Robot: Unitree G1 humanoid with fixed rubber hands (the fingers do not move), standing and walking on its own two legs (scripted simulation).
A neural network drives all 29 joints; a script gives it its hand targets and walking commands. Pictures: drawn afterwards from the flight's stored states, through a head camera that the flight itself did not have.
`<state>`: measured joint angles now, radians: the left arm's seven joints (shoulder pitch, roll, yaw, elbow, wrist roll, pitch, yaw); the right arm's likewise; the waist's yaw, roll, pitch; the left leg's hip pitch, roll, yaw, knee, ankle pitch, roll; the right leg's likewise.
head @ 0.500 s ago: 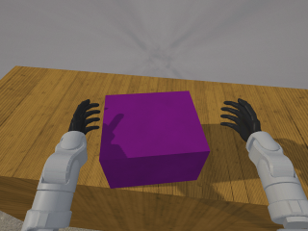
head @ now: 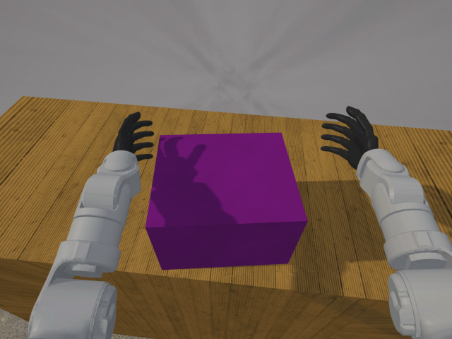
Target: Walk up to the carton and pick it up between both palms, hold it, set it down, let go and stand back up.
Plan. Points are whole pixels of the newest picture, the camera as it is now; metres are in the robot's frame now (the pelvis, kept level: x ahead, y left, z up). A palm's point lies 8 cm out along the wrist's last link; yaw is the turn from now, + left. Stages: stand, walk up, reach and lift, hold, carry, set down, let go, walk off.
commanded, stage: reach and lift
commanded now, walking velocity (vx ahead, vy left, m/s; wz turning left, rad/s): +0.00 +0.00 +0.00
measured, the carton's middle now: (223, 199) +0.40 +0.03 +0.01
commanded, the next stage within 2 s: none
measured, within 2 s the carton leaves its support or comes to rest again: neither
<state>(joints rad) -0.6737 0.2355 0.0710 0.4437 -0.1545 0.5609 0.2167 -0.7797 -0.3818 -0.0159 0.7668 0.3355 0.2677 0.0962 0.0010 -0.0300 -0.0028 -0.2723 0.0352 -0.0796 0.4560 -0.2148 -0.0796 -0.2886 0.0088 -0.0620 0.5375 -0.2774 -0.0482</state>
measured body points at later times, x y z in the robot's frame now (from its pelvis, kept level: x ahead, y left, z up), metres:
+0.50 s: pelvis +0.01 +0.00 +0.00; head +0.07 +0.00 +0.44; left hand +0.45 +0.21 +0.07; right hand +0.46 -0.21 +0.10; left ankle +0.02 +0.17 -0.74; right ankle +0.00 -0.08 -0.74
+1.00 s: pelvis +0.01 +0.00 -0.01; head +0.14 +0.00 +0.42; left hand +0.45 +0.21 +0.00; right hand +0.48 -0.21 +0.03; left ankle +0.02 +0.17 -0.74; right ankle +0.00 -0.08 -0.74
